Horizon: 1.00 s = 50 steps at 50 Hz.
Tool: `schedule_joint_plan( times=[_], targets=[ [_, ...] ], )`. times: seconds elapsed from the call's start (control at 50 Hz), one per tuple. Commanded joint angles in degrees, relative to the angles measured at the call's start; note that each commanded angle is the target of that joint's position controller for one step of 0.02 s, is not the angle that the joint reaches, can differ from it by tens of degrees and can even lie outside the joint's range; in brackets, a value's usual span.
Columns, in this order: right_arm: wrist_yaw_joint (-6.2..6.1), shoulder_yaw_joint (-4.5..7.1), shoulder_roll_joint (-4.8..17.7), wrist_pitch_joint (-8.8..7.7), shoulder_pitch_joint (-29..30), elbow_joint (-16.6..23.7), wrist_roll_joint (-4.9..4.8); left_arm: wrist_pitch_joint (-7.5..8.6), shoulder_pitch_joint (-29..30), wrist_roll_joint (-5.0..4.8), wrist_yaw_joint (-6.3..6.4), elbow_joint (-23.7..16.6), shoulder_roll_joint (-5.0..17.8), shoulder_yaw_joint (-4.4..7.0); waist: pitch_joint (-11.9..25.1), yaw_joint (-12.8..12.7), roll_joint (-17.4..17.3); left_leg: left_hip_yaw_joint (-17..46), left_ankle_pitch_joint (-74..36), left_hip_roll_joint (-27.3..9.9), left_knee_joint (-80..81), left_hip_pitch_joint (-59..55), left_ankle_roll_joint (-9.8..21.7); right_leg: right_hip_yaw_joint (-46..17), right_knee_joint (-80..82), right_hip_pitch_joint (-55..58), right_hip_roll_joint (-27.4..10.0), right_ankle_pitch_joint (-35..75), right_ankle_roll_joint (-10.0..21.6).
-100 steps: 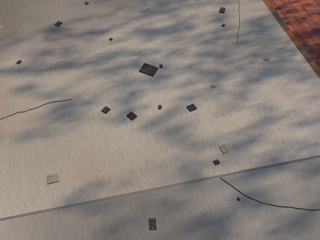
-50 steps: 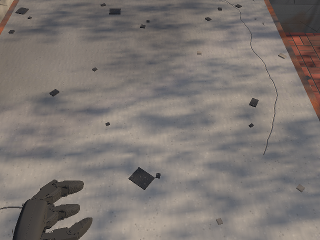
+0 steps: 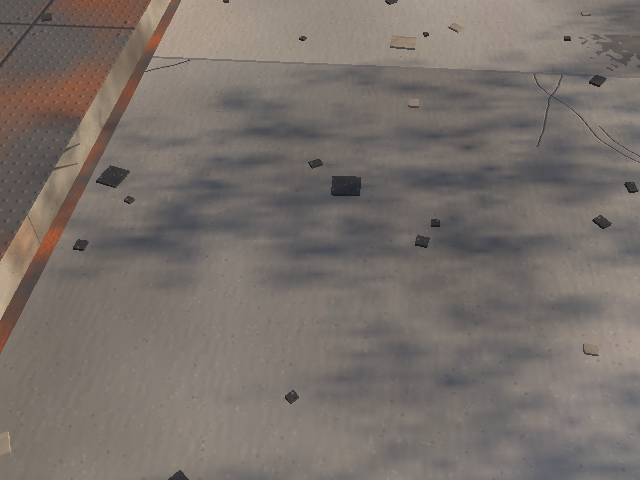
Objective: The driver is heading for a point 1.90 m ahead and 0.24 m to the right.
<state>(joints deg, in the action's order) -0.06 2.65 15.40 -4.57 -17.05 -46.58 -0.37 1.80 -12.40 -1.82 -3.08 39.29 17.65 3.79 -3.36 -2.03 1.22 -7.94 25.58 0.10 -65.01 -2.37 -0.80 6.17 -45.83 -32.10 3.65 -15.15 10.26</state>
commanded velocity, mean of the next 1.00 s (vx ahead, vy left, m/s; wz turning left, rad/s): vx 0.60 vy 0.00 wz -0.29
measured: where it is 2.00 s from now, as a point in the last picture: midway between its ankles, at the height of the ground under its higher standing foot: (361, 205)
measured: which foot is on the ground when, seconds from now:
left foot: up 0.00-0.36, down 0.38-0.76, up 0.78-1.00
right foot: down 0.00-0.38, up 0.40-0.74, down 0.76-1.00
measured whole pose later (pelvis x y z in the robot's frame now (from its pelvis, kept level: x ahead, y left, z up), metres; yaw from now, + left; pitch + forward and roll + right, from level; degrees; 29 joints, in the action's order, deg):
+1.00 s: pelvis +0.61 -0.04 +0.05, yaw -14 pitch +1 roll -1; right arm -2.0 4.6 18.9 3.5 -14.0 -40.0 -1.1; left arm 0.4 -3.1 1.4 1.0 38.8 14.3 2.6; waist -3.6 1.5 -0.8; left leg -0.5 22.6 -4.4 -59.8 31.9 -5.7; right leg 7.0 -25.1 -19.3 -2.7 -7.1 1.1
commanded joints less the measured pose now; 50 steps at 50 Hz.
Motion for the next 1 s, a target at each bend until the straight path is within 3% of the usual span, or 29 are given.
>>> schedule_joint_plan(
  times=[0.02, 0.04, 0.06, 0.08, 0.12, 0.16, 0.2, 0.24, 0.32, 0.34, 0.36, 0.38, 0.4, 0.42, 0.44, 0.46, 0.48, 0.5, 0.54, 0.62, 0.68, 0.74, 0.76, 0.78, 0.8, 0.82, 0.84, 0.9, 1.0],
  targets=[
    [1.81, -0.62, 6.3, -6.38, 8.3, 14.0, -2.03, 1.75, -16.6, 2.15, 0.33, -1.0, 6.5, 2.04, 11.6, -4.1, 8.0, 17.4, 1.4, 3.9, -29.5, 50.4, 5.8, -57.9, 33.3, 46.6, -16.8, -25.5, 14.1],
    [1.47, -0.12, 6.8, -6.50, 11.2, 15.0, -2.28, 2.96, -14.3, 2.03, -0.14, -0.9, 6.2, 1.87, 5.7, -0.7, -3.6, 17.1, -3.3, 1.9, -21.7, 49.0, 6.6, -57.0, 35.5, 37.2, -16.5, -27.6, 11.4],
    [0.90, -0.38, 5.7, -5.95, 10.3, 14.1, -0.85, 3.93, -10.0, 1.76, -0.35, -1.9, 6.5, 1.94, 3.0, 2.6, -8.5, 18.0, -5.9, -0.2, -16.2, 45.0, 5.6, -54.2, 34.1, 28.7, -15.1, -22.6, 10.9],
    [0.57, -0.18, 5.6, -5.12, 8.8, 13.4, 0.30, 4.33, -6.4, 1.84, 0.19, -2.9, 7.2, 2.04, 1.5, 4.6, -8.3, 18.9, -7.2, -1.5, -12.8, 41.2, 4.0, -49.3, 33.1, 21.8, -12.1, -16.4, 10.9],
    [-0.18, 0.45, 6.8, -3.48, 7.9, 12.8, 0.70, 4.28, -4.5, 1.18, 1.36, -3.6, 6.0, 1.59, 0.0, 5.8, -6.5, 18.1, -8.1, -3.5, -4.5, 37.3, 1.0, -40.0, 34.1, 15.4, -7.9, -7.9, 9.9],
    [-0.74, -0.08, 5.5, -2.87, 14.6, 15.1, 1.67, 4.12, -6.1, 0.33, 2.84, -3.0, 4.7, 1.16, -2.5, 3.2, -5.5, 15.3, -13.0, -3.6, 7.9, 35.2, -1.6, -32.9, 34.3, 10.0, -4.9, 0.4, 9.1],
    [-0.54, -0.99, 1.8, -2.73, 21.6, 17.8, 1.86, 3.25, -6.6, -0.11, 3.91, -2.2, 5.2, 1.45, -3.1, 0.1, -2.2, 12.4, -23.8, -1.3, 21.9, 29.2, -3.3, -27.3, 33.0, 5.2, -0.9, 2.5, 6.0],
    [-0.09, -0.68, 1.4, -2.88, 24.4, 19.2, 0.61, 2.53, -8.4, -0.36, 4.06, -1.2, 6.4, 2.14, -0.8, -2.8, 0.7, 11.0, -31.3, 1.5, 30.1, 21.7, -4.4, -27.7, 31.9, 3.8, -0.6, -0.8, 3.5],
    [0.10, 1.96, 6.7, -3.80, 23.0, 19.3, -2.18, 2.00, -9.9, -1.14, 4.47, 0.2, 4.8, 2.46, 1.4, -2.0, 5.3, 15.6, -28.4, 0.8, 37.9, 20.7, -4.1, -33.6, 23.4, 17.6, -3.4, -0.9, 0.9],
    [0.04, 3.02, 8.4, -4.18, 19.0, 18.4, -2.41, 1.73, -9.0, -0.77, 4.44, 0.0, 4.9, 2.66, 3.6, 0.7, 6.1, 14.9, -25.5, 0.9, 37.7, 17.2, -2.9, -33.9, 18.7, 20.3, -4.0, 6.3, -0.1],
    [-0.11, 4.51, 10.5, -4.35, 8.9, 16.3, -2.63, 1.55, -7.4, 0.38, 3.99, -0.5, 4.7, 2.45, 9.4, 6.5, 6.4, 13.3, -23.2, 0.1, 36.3, 8.5, -1.2, -30.8, 8.3, 22.0, -2.9, 17.2, -2.0],
    [-0.46, 4.83, 11.8, -4.00, -5.4, 13.7, -2.20, 1.53, -5.5, 2.31, 3.28, -2.3, 1.5, 0.97, 19.5, 12.8, 4.9, 18.0, -15.2, -5.9, 29.9, -10.4, 1.2, -26.8, -9.5, 13.6, -2.0, 16.5, -3.8],
    [0.19, 5.09, 17.1, -3.76, -9.7, 12.0, 1.38, 1.93, -16.4, 0.22, 3.08, -3.9, -6.6, -1.04, 26.1, 5.2, -22.3, 51.8, 1.7, -19.9, 42.0, -26.2, 11.4, -21.0, -30.4, -4.9, 6.3, -18.3, -7.4],
    [1.25, 4.93, 14.9, -3.71, -8.6, 11.3, 1.36, 1.96, -18.9, -2.49, 3.56, -3.0, -1.6, -1.51, 24.5, 5.1, -29.1, 69.0, 15.2, -24.5, 48.3, -25.9, 15.4, -18.6, -38.8, -15.3, 1.3, -16.0, -8.0],
    [1.02, 3.70, 8.2, -3.03, -4.5, 12.2, 1.18, 1.57, -11.9, -1.68, 3.84, -2.5, 2.3, -0.88, 14.8, 7.4, -17.8, 58.7, 8.8, -21.2, 48.6, -18.4, 14.3, -17.1, -40.6, -17.3, -1.7, -11.3, -8.7],
    [0.85, 3.08, 6.6, -2.33, -0.5, 11.8, 1.51, 1.63, -4.2, 0.10, 3.83, -4.0, 4.1, -0.47, 7.3, 7.3, -7.5, 46.0, -9.4, -17.8, 47.3, -8.1, 12.5, -15.4, -38.3, -14.7, -2.9, -7.9, -9.3],
    [0.92, 2.89, 6.7, -1.98, 1.8, 11.2, 1.79, 2.04, 1.2, 1.87, 3.83, -5.7, 4.5, -0.11, 4.4, 6.4, -2.9, 37.4, -28.5, -15.8, 45.8, 0.0, 11.7, -14.7, -34.9, -11.2, -3.9, -7.8, -9.5],
    [0.91, 2.14, 5.7, -2.18, 2.3, 10.2, 2.17, 2.20, 2.7, 2.05, 3.55, -6.7, 4.0, 0.07, 3.9, 4.7, -2.5, 31.4, -43.4, -14.6, 45.1, 4.5, 11.9, -14.8, -32.0, -8.4, -4.9, -8.8, -9.5],
    [1.04, 1.16, 3.7, -2.72, 1.6, 7.0, 1.08, 1.84, 1.6, 1.18, 2.99, -7.1, 1.5, -0.71, 4.1, 2.5, -5.7, 25.6, -53.9, -13.3, 45.2, 6.2, 12.0, -13.9, -21.8, -7.3, -5.9, -11.3, -10.0],
    [0.16, 2.46, 10.3, -1.26, 2.7, 4.3, -0.91, 2.68, 4.9, 2.22, 1.83, -7.1, -1.1, -2.46, 7.4, 1.9, -6.5, 18.4, -57.2, -9.9, 48.6, 14.3, 12.0, -8.0, 2.6, 7.2, -3.5, 5.4, -10.6],
    [-0.44, 2.73, 11.6, -0.34, 0.3, 3.1, -1.79, 2.83, 8.6, 2.68, 1.38, -7.2, 1.4, -1.70, 7.5, 2.1, -6.3, 19.5, -47.7, -8.9, 47.3, 14.5, 9.4, -9.8, 13.0, 15.2, -1.2, 17.2, -9.9],
    [-0.73, 2.64, 10.9, 0.05, 0.1, 3.7, -1.79, 2.81, 7.0, 3.89, 2.69, -6.7, 5.1, -0.02, 7.6, -0.5, -5.3, 20.5, -42.2, -5.1, 38.5, 16.5, 5.1, -10.4, 21.9, 25.4, -2.6, 26.5, -7.2],
    [-0.63, 1.96, 8.8, -0.01, 0.1, 5.3, -0.92, 2.74, 3.4, 4.65, 3.63, -6.7, 8.5, 0.85, 11.7, -1.6, -1.2, 19.2, -30.1, -1.5, 28.5, 22.2, 2.8, -15.5, 19.6, 34.9, -10.3, 44.2, -4.5],
    [-0.56, 0.32, 3.9, 0.25, -8.0, 5.2, -0.72, 1.44, 0.3, 6.03, 4.31, -7.2, 10.3, 1.05, 21.0, -0.3, 11.4, 15.1, 7.2, 2.6, 10.7, 33.4, -0.5, -27.9, 15.2, 47.9, -27.9, 67.0, 4.6],
    [-0.61, 0.73, 7.3, 1.31, -12.5, 4.1, -1.51, 0.20, -0.8, 4.60, 3.75, -6.9, 6.6, 0.41, 27.6, -0.7, 12.0, 14.6, 17.2, 1.1, 0.0, 35.8, -2.0, -32.1, 14.9, 47.9, -31.6, 62.9, 8.6],
    [-0.89, 1.97, 10.1, 2.66, -10.7, 4.1, -1.84, -0.51, 0.9, 3.07, 3.44, -6.9, 4.7, 0.01, 23.1, -0.3, 7.7, 13.9, 14.5, -0.8, -5.1, 39.0, -3.3, -29.0, 17.2, 43.5, -28.3, 51.8, 7.7],
    [-1.47, 2.39, 10.0, 3.96, -8.1, 4.7, -1.77, -0.86, 3.6, 2.25, 3.50, -6.5, 3.6, -0.20, 17.9, 0.7, 5.9, 12.3, 10.9, -2.3, -6.6, 41.4, -4.3, -25.5, 20.1, 38.4, -25.4, 40.6, 5.9],
    [-2.75, 2.70, 7.4, 7.78, -7.4, 6.0, -1.10, -0.98, 11.8, 3.34, 3.68, -6.1, 3.8, 0.20, 9.1, 4.8, 7.5, 10.1, 2.4, -4.7, -5.7, 35.4, -6.4, -16.1, 28.6, 19.7, -21.1, 22.7, 3.8],
    [-1.21, 2.18, 4.8, 8.22, -1.9, 9.9, -0.57, -0.25, 14.3, 2.97, 4.72, -4.6, 4.9, 1.54, 10.1, 4.8, 6.3, 8.1, -8.1, -6.8, 11.0, 26.8, -3.7, -6.0, 29.6, 16.5, -21.1, 20.4, 2.6]
  ],
)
